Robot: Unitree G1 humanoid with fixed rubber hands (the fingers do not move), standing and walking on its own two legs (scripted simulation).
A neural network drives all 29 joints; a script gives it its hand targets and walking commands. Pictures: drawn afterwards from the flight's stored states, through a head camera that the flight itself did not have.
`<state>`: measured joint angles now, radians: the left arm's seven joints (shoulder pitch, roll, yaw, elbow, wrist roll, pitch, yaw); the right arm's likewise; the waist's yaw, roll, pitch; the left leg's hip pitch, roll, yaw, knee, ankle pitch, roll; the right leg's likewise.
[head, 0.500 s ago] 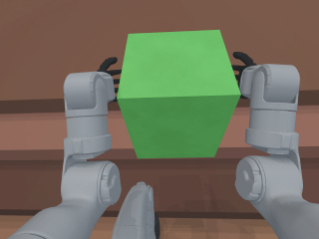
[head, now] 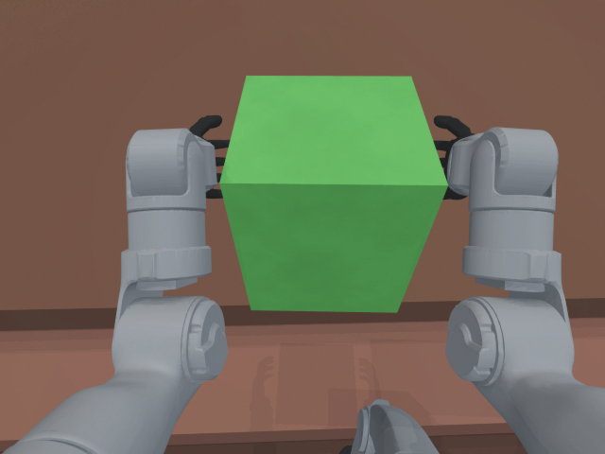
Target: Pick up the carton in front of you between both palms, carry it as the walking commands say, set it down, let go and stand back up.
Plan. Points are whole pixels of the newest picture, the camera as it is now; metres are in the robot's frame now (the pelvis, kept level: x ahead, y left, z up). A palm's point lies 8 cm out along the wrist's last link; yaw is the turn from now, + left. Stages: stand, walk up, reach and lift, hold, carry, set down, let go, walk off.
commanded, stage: carry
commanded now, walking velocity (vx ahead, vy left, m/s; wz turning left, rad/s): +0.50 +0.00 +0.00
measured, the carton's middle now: (326, 200) +0.41 +0.02 +0.12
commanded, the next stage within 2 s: none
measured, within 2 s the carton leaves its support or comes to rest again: neither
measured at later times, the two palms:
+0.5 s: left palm out of the picture +0.69 +0.18 +0.32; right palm out of the picture +0.67 -0.12 +0.31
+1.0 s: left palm out of the picture +0.79 +0.20 +0.39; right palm out of the picture +0.81 -0.10 +0.40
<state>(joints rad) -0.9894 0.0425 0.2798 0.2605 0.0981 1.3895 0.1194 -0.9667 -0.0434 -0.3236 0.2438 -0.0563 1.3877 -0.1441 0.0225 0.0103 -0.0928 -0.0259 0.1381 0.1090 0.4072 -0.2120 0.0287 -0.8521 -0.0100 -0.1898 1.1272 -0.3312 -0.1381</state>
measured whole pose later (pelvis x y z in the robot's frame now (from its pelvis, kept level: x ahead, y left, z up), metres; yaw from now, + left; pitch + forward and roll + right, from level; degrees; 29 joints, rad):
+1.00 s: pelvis +0.43 +0.04 +0.23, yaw +0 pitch +5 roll +2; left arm -0.87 0.01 0.28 0.30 0.09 1.33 0.10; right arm -0.92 -0.02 -0.31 0.34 -0.12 1.35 -0.12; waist 0.06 -0.01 -0.10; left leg -0.56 -0.03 0.05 1.05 -0.39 0.01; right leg -0.23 0.00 -0.05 0.39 -0.20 -0.08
